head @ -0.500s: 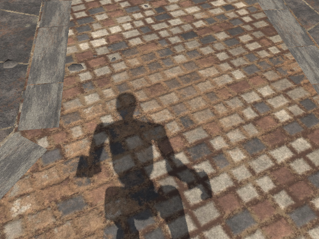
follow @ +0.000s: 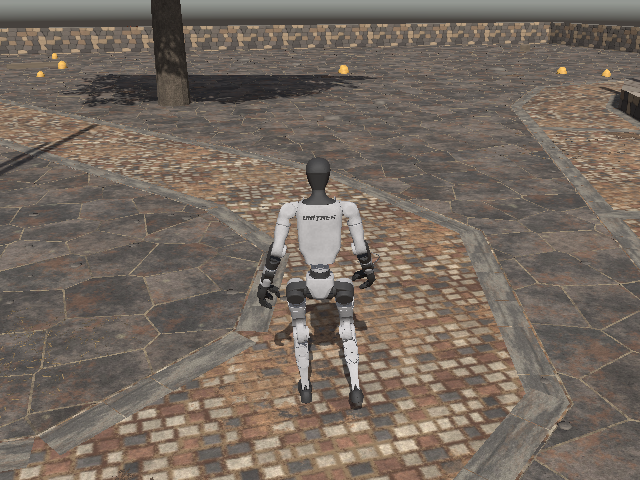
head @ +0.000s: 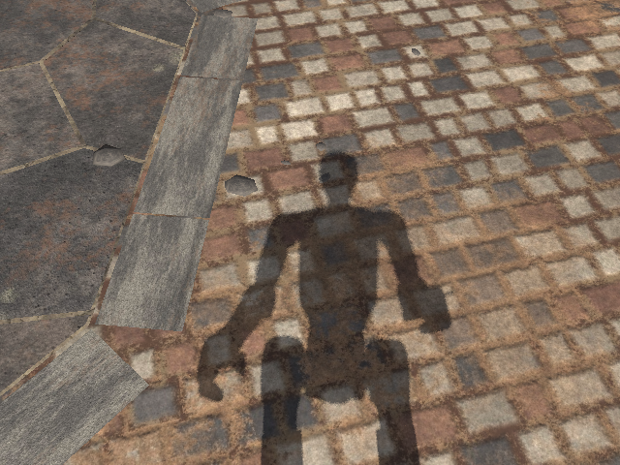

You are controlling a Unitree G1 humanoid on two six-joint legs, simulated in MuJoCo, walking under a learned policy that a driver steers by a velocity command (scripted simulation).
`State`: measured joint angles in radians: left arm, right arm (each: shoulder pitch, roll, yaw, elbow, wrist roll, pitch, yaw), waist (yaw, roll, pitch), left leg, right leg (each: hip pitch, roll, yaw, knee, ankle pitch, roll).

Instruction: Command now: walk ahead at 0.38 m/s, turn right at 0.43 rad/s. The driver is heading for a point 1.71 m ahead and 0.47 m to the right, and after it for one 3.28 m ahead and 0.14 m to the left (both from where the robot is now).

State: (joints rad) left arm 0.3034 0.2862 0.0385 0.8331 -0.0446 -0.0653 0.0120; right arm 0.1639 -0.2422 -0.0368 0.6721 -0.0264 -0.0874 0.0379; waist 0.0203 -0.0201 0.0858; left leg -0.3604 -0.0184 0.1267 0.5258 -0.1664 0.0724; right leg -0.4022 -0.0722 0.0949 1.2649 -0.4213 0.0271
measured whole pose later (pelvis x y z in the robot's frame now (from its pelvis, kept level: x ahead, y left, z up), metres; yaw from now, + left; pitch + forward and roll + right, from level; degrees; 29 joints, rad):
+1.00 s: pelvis +0.29 -0.01 +0.01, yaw -37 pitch +1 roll -2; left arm 0.10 0.29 0.05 0.58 0.00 0.03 0.02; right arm 0.21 -0.27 -0.06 0.75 0.01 0.02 0.00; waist -0.06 -0.02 0.05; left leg -0.31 -0.07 -0.18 0.47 -0.17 0.02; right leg -0.31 0.06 0.14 0.75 -0.48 0.09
